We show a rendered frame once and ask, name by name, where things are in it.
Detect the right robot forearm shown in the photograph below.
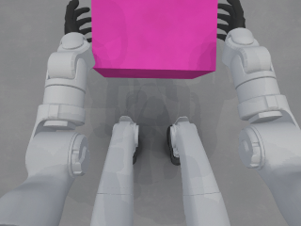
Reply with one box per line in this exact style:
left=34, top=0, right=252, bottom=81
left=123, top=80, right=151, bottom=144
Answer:
left=221, top=27, right=301, bottom=132

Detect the carton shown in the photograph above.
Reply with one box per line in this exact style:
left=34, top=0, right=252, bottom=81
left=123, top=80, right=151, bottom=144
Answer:
left=91, top=0, right=218, bottom=79

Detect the robot left hand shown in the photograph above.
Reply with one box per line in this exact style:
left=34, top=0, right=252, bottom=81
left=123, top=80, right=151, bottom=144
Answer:
left=64, top=0, right=92, bottom=42

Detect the robot left upper arm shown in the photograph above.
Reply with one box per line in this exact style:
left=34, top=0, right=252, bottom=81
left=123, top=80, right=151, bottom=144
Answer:
left=0, top=131, right=90, bottom=226

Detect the left robot foot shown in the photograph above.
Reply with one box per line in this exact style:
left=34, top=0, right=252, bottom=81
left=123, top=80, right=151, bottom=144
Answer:
left=133, top=134, right=139, bottom=164

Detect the left robot shin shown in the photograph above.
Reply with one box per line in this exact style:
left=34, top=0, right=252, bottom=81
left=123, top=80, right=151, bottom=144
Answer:
left=112, top=116, right=136, bottom=156

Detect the robot right upper arm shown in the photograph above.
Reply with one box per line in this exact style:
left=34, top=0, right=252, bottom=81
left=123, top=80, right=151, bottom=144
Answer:
left=238, top=121, right=301, bottom=226

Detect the left robot forearm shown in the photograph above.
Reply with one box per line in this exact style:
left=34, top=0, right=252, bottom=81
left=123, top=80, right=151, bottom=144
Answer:
left=25, top=32, right=96, bottom=173

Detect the robot right hand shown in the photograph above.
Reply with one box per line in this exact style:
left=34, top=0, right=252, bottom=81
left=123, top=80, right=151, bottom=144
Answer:
left=216, top=0, right=246, bottom=41

